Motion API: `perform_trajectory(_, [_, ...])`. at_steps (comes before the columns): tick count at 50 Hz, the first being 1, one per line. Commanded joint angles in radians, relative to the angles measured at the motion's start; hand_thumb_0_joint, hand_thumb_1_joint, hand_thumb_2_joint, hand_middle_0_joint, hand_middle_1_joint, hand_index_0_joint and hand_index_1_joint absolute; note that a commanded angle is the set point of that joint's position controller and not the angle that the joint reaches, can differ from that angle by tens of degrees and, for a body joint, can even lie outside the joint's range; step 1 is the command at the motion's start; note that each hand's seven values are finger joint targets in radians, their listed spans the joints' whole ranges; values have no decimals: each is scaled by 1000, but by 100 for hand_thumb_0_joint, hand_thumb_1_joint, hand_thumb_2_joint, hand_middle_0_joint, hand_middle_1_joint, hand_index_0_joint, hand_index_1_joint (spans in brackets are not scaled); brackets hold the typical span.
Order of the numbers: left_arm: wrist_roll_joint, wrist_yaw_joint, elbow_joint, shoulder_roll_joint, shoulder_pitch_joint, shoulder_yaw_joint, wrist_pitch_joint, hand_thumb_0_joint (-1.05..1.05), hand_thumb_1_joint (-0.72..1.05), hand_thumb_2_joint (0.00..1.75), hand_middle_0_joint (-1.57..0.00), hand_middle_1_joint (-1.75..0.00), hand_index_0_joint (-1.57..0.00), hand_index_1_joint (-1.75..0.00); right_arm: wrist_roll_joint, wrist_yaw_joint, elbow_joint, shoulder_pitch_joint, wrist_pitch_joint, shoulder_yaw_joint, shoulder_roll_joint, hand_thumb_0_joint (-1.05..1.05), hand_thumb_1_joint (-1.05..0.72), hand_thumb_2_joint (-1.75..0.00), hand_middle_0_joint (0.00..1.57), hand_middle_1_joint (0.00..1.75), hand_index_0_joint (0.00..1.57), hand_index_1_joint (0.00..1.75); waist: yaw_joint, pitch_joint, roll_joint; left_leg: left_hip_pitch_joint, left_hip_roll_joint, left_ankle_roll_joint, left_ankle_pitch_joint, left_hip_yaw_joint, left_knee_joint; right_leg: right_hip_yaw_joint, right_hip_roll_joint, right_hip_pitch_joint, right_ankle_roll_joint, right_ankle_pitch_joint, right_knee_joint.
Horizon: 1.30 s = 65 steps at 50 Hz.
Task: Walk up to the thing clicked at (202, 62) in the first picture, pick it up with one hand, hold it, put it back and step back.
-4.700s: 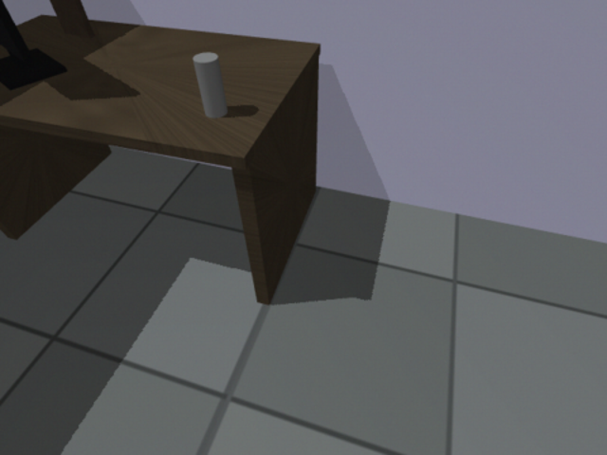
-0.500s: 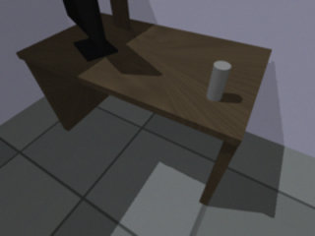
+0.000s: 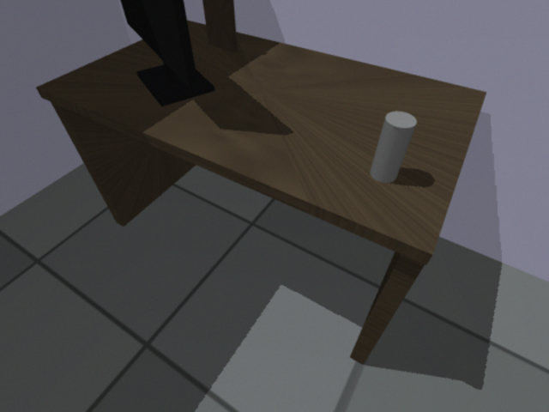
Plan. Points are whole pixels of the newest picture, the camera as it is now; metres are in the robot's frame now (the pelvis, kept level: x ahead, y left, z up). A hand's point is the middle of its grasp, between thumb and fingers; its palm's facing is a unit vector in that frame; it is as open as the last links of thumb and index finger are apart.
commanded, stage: stand
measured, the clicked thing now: (391, 148) +0.65 -0.26 +0.01
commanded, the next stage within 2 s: walk up in 1.82 s
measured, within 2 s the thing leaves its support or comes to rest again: neither
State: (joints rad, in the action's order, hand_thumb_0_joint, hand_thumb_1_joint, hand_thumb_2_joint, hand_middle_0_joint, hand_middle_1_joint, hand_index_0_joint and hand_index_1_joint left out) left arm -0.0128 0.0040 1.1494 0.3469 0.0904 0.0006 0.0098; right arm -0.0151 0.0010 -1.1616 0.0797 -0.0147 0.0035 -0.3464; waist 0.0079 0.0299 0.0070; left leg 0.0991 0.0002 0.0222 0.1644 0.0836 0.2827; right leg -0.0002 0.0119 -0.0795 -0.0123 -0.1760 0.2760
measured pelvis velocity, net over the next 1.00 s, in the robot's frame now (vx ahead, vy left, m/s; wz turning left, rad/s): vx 0.00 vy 0.01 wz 0.02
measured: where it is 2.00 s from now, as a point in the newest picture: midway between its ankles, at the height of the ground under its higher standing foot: outside the picture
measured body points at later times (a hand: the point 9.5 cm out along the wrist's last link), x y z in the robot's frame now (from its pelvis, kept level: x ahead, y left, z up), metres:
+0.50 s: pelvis +0.00 +0.01 +0.00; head +0.01 +0.01 +0.45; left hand +0.07 +0.31 -0.14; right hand +0.08 -0.29 -0.13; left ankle -0.01 +0.10 -0.75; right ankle -0.02 -0.13 -0.75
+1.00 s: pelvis +0.00 +0.01 +0.00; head +0.00 +0.01 +0.45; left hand +0.06 +0.31 -0.14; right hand +0.08 -0.29 -0.13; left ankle -0.01 +0.10 -0.75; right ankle -0.02 -0.13 -0.75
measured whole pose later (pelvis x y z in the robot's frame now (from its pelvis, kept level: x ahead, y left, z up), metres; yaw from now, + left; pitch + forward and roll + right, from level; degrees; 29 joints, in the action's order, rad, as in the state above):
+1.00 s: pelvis +0.00 +0.01 +0.00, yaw +1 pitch -2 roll +0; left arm -0.02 0.00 1.14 0.35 0.12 0.00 0.01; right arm -0.01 0.00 -1.15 0.10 -0.01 0.00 -0.34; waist 0.00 0.03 0.01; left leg 0.10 0.02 0.04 0.16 0.07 0.28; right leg 0.02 0.03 -0.07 -0.03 -0.18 0.28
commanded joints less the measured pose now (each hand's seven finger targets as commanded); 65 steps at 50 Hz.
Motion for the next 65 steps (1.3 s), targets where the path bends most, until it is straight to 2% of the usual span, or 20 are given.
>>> perform_trajectory(1, [6,-16,-61,206,-40,35,24,0,90,90,-20,-30,-20,-30,5,-11,59,-44,-28,37,-210,0,-90,-90,20,30,20,30,-3,-92,-15,-81,-162,-5,-234,-130,-29,-94,130,-10,33,200,-18])
perform_trajectory(10, [5,-17,-64,203,-32,34,23,0,90,90,-20,-30,-20,-30,6,-11,62,-41,-24,40,-217,0,-90,-90,20,30,20,30,-2,-67,-21,-57,-157,-1,-175,-135,-34,-92,133,-14,29,157,-36])
perform_trajectory(14, [3,-19,-63,205,-30,34,23,0,90,90,-20,-30,-20,-30,4,-11,67,-41,-24,39,-211,0,-90,-90,20,30,20,30,-2,-74,-14,-58,-156,2,-204,-137,-31,-86,136,-4,29,180,-28])
perform_trajectory(19, [5,-17,-66,201,-28,32,20,0,90,90,-20,-30,-20,-30,4,-11,64,-37,-27,38,-214,0,-90,-90,20,30,20,30,-5,-66,-15,-50,-153,-3,-194,-142,-40,-82,133,-12,30,148,-28])
perform_trajectory(28, [2,-19,-69,209,-22,33,23,0,90,90,-20,-30,-20,-30,5,-10,67,-24,-25,39,-210,0,-90,-90,20,30,20,30,-2,-71,-6,-52,-150,2,-215,-143,-33,-79,138,2,29,170,-29])
perform_trajectory(40, [0,-16,-69,202,-11,30,20,0,90,90,-20,-30,-20,-30,6,-10,70,-24,-25,40,-217,0,-90,-90,20,30,20,30,-5,-49,-11,-40,-150,3,-155,-152,-44,-74,136,-15,31,116,-34])
perform_trajectory(65, [1,-17,-73,209,3,29,20,0,90,90,-20,-30,-20,-30,6,-10,69,-5,-26,34,-212,0,-90,-90,20,30,20,30,-5,-50,-13,-28,-146,1,-188,-161,-42,-66,138,-2,29,119,-25])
